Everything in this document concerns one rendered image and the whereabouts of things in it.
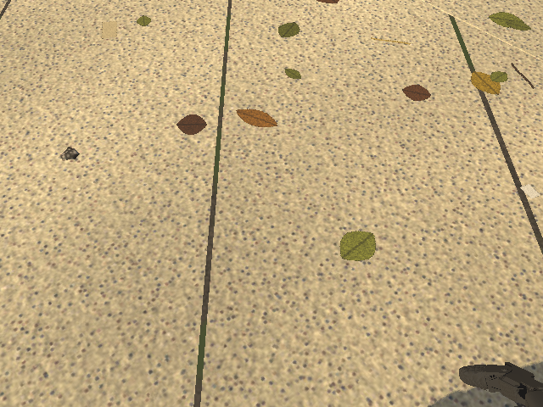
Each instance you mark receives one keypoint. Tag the right robot hand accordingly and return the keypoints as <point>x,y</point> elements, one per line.
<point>511,381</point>

